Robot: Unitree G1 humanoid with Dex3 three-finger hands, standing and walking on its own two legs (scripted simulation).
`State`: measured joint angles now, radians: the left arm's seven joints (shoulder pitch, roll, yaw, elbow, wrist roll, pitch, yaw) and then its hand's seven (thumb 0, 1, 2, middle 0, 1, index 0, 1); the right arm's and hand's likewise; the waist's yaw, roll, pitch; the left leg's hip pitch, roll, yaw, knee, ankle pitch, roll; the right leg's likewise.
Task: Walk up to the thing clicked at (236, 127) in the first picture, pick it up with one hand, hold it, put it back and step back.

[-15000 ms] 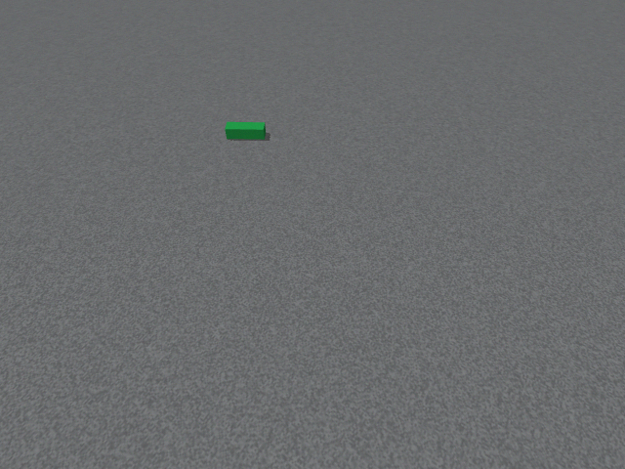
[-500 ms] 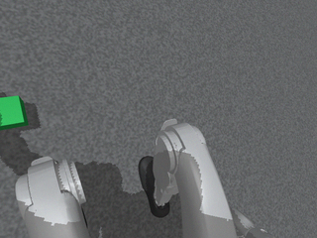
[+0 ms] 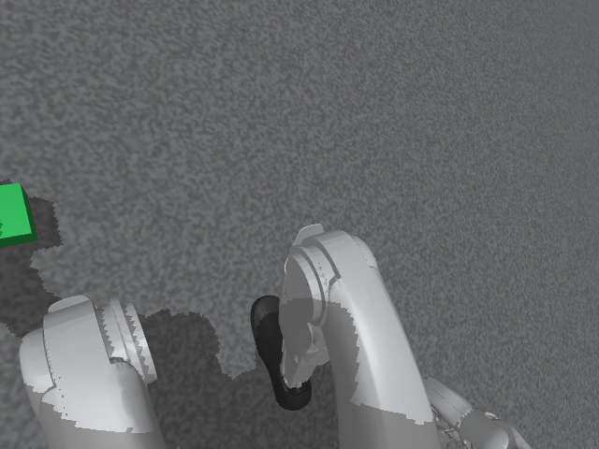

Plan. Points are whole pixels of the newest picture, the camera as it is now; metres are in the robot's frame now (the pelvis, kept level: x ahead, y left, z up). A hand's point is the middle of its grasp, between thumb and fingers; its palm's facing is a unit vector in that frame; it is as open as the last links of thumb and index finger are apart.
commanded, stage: close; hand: left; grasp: from above
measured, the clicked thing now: out of the picture +0.43 +0.32 -0.26
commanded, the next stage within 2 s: settle in 1.62 s
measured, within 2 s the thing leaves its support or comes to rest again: neither
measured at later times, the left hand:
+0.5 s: hand out of the picture +0.42 +0.31 -0.25, palm faces -0.48 -0.11 -0.87, open 11.8 cm
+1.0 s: hand out of the picture +0.42 +0.31 -0.25, palm faces -0.47 -0.11 -0.87, open 10.8 cm
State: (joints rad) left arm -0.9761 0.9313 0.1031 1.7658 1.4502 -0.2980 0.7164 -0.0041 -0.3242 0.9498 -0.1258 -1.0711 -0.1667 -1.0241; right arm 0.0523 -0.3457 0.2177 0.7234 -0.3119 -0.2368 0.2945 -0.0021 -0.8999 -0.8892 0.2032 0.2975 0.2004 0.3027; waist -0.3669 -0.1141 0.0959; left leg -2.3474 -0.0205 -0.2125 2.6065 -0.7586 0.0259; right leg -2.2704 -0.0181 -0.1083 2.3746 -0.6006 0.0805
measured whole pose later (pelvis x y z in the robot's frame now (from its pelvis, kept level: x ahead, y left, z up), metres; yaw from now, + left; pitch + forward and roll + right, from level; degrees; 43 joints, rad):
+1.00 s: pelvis +0.00 +0.00 +0.00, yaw +0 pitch +27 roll -15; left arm -0.99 0.98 0.09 1.76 1.40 -0.32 0.67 -0.01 -0.07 0.78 -0.32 -1.01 -0.41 -0.93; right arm 0.07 -0.36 0.26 0.68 -0.29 -0.25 0.30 0.00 -0.90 -0.89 0.20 0.30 0.20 0.30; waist -0.37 -0.12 0.14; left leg -2.33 -0.02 -0.23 2.59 -0.76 0.02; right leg -2.25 -0.02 -0.12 2.35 -0.60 0.08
